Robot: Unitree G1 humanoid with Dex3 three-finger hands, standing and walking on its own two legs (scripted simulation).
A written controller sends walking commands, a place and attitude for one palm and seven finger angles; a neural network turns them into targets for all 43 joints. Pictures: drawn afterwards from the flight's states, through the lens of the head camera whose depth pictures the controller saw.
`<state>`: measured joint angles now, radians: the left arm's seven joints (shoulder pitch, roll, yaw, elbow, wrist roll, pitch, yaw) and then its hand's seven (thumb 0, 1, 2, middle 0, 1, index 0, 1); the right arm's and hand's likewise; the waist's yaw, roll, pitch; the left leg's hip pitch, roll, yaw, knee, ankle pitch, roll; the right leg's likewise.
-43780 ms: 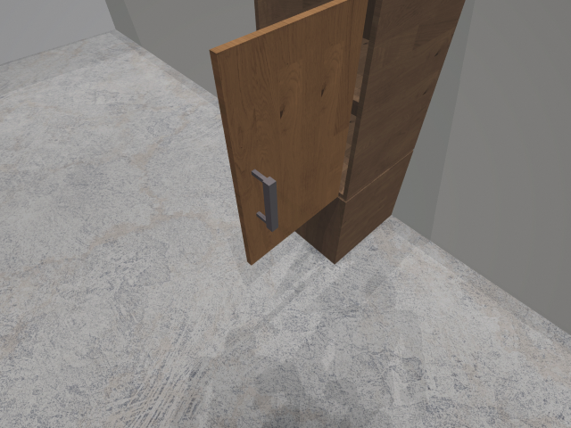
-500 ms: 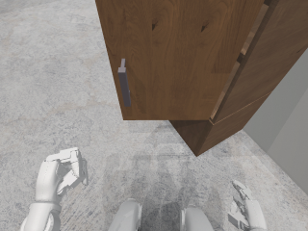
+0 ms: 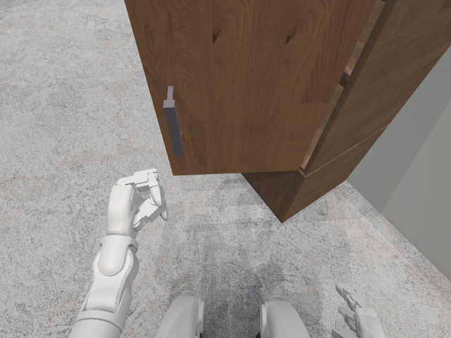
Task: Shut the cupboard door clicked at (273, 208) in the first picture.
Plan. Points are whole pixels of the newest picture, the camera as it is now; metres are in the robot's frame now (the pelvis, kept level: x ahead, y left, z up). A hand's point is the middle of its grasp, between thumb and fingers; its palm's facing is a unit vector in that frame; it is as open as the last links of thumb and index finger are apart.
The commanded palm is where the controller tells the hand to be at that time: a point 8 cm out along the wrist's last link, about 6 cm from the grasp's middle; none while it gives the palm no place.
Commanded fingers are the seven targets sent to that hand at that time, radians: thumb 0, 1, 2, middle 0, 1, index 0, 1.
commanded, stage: bring the fist close to the handle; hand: left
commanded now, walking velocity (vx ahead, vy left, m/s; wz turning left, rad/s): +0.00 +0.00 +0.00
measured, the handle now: (175, 123) +0.52 +0.13 +0.03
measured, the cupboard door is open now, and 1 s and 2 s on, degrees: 60 60 43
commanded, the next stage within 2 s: push the door shut along its arc in 0.78 s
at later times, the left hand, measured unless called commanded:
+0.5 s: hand (190, 155) +0.43 +0.09 +0.04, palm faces +0.09 -1.00 -0.02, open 3.1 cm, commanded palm +0.39 +0.15 +0.03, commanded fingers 0.00 0.90 0.90 -1.30 -1.50 -1.30 -1.50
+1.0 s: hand (187, 159) +0.43 +0.10 +0.03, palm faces +0.07 -1.00 -0.03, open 3.1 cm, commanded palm +0.41 +0.15 +0.03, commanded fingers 0.00 0.90 0.90 -1.30 -1.50 -1.30 -1.50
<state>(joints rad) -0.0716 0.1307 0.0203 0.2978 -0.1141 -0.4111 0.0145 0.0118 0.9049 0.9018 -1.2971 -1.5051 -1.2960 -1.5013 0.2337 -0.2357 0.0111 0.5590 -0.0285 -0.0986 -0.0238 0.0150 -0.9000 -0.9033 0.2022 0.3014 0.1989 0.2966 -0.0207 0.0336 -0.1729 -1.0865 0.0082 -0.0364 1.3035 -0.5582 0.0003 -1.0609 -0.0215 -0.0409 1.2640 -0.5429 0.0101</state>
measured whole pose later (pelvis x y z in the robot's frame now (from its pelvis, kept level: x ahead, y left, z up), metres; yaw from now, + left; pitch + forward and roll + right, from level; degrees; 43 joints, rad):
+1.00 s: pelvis +0.00 -0.01 +0.00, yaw -1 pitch +23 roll +0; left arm -0.55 0.15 0.18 0.88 -0.05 -0.58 0.08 0.01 0.90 0.90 -1.30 -1.50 -1.30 -1.50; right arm 0.25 -0.24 -0.02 0.63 -0.05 -0.01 0.00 0.01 -0.90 -0.90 0.20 0.30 0.20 0.30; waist -0.09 0.03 -0.17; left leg -1.14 0.02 -0.02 1.28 -0.54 -0.02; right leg -1.14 -0.01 -0.02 1.27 -0.53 0.00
